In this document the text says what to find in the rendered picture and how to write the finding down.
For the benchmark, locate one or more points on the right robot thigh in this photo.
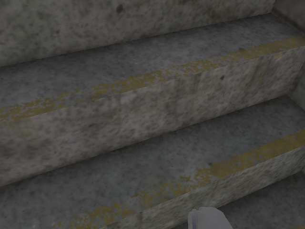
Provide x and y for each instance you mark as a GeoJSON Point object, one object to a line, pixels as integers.
{"type": "Point", "coordinates": [207, 218]}

